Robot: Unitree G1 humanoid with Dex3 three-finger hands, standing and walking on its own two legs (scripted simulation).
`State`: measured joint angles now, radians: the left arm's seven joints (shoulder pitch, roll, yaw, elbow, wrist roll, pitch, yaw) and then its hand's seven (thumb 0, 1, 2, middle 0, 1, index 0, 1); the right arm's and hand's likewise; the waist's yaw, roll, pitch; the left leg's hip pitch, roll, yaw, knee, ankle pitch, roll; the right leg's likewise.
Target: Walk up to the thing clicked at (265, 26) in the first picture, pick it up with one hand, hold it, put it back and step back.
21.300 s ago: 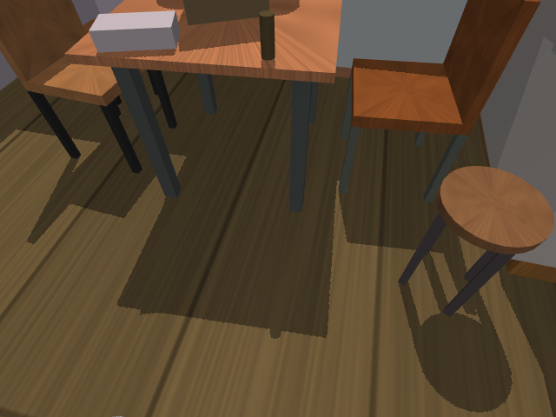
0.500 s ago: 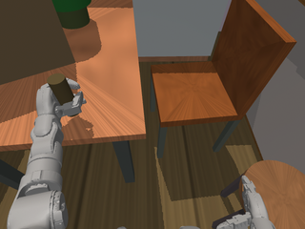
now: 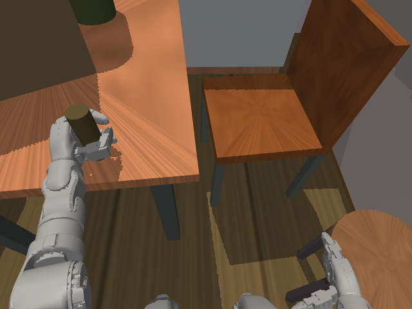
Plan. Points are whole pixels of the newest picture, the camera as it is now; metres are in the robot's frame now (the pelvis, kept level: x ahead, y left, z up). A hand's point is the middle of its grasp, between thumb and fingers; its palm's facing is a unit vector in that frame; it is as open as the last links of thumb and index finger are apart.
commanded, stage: lower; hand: left
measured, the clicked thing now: (89, 134) +0.42 +0.22 +0.09
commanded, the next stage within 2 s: loosen in 0.14 s
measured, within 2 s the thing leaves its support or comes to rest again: neither
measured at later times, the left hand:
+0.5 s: hand (101, 142) +0.42 +0.20 +0.07, palm faces +0.14 -0.99 +0.01, open 5.4 cm
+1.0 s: hand (100, 141) +0.42 +0.20 +0.07, palm faces +0.15 -0.99 +0.01, open 14.3 cm
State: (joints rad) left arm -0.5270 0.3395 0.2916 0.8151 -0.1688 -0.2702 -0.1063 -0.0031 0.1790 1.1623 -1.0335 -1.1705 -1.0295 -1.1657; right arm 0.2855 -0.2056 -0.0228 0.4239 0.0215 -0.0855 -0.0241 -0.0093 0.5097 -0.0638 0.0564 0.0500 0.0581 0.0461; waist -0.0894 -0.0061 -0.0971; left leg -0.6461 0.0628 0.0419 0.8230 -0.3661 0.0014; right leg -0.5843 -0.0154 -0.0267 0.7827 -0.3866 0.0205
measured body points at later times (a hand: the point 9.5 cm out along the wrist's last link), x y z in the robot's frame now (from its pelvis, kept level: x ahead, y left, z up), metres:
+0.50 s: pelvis +0.00 +0.00 -0.01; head +0.06 +0.02 +0.44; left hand +0.40 +0.25 +0.07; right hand +0.15 -0.25 -0.06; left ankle +0.02 +0.12 -0.70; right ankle +0.00 -0.14 -0.70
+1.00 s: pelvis +0.00 +0.00 -0.01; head +0.06 +0.02 +0.44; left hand +0.41 +0.26 +0.07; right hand +0.15 -0.26 -0.06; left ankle +0.02 +0.12 -0.70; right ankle +0.00 -0.14 -0.70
